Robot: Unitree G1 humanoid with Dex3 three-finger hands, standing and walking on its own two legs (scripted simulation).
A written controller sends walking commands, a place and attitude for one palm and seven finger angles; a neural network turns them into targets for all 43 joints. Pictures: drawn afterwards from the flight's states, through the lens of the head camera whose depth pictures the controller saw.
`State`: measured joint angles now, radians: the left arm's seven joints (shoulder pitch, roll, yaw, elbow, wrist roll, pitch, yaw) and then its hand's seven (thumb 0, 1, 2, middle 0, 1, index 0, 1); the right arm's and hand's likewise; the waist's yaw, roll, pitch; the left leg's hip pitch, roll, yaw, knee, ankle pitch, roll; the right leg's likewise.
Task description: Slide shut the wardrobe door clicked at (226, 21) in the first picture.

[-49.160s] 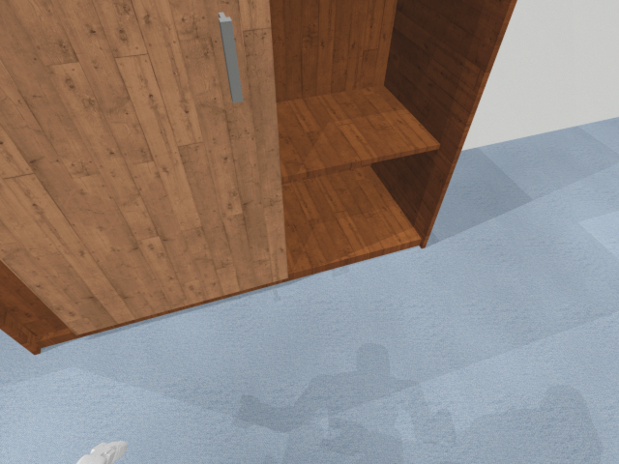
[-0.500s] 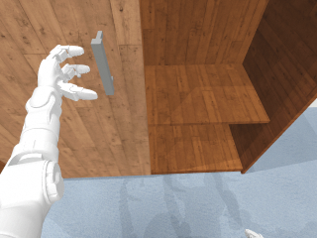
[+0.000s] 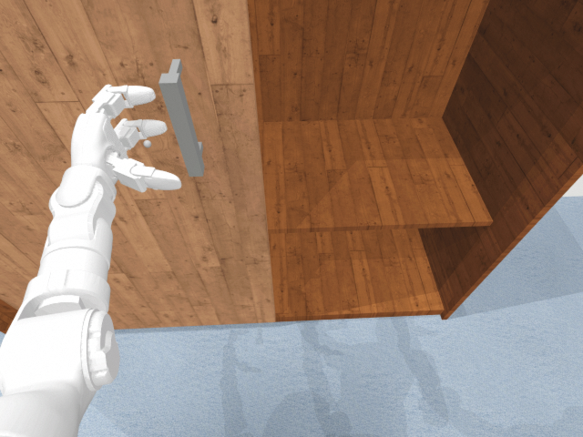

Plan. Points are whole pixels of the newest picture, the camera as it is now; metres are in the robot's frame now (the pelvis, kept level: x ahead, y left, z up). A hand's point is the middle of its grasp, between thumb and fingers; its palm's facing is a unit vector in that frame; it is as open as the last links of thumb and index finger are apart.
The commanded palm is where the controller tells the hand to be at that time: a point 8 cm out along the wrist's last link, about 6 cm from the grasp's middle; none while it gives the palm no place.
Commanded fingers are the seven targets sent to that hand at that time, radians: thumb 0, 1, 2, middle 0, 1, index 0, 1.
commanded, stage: feel for the door with the fingertips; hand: left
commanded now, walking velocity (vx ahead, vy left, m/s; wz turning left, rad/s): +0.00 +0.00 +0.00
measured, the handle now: (186, 121) +0.51 +0.13 +0.16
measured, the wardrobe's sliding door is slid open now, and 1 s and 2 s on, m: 0.59 0.59 0.59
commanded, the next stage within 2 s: slide the fingers in behind the handle in 0.62 s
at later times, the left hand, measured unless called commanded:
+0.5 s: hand (158, 138) +0.47 +0.16 +0.17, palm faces +0.05 -1.00 -0.01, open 13.9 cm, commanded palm +0.45 +0.21 +0.16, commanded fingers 0.00 -0.50 0.30 -0.30 -1.20 -0.30 -1.20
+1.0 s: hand (156, 138) +0.47 +0.17 +0.16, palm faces +0.01 -1.00 +0.01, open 13.7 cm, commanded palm +0.44 +0.21 +0.16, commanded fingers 0.00 -0.50 0.30 -0.30 -1.20 -0.30 -1.20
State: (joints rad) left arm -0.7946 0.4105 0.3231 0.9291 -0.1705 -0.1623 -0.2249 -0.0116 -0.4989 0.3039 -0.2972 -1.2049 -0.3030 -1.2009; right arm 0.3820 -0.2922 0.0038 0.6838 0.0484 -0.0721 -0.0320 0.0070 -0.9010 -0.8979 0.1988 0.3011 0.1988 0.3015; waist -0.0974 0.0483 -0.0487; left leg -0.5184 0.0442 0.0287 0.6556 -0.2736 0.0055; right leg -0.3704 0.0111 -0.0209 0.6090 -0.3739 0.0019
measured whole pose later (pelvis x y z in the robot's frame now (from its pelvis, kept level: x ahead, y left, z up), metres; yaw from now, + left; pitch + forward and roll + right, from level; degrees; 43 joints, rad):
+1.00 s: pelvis -0.01 +0.00 +0.00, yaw +0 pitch +8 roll -1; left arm -0.90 0.41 0.32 1.07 -0.15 -0.17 -0.19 -0.01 -0.50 0.30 -0.35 -1.24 -0.34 -1.23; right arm 0.39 -0.28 0.01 0.69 0.04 -0.06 -0.02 0.01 -0.90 -0.90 0.20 0.30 0.20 0.30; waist -0.11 0.05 -0.06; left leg -0.55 0.04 0.03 0.67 -0.27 0.01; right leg -0.41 0.01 -0.02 0.64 -0.37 0.00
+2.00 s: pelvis +0.00 -0.01 +0.00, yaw +0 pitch +6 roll +0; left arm -0.74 0.26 0.26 0.82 -0.15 -0.12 -0.08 -0.01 -0.50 0.30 -0.30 -1.20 -0.29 -1.20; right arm 0.34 -0.27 0.00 0.67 0.04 -0.07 -0.01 0.01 -0.90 -0.90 0.20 0.30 0.20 0.30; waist -0.09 0.06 -0.06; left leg -0.46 0.05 0.03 0.63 -0.27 -0.01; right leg -0.33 0.02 -0.02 0.61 -0.38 -0.02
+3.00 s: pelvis +0.02 -0.01 +0.00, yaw +0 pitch +5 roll +0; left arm -0.66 0.22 0.19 0.65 -0.16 -0.02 -0.01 -0.01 -0.04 0.50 -0.30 -1.24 -0.24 -1.23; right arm 0.31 -0.26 0.00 0.66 0.04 -0.03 0.00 0.01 -0.90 -0.90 0.20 0.30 0.20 0.30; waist -0.06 0.06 -0.07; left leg -0.41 0.04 0.03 0.60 -0.28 0.00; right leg -0.27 0.01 -0.01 0.57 -0.39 -0.01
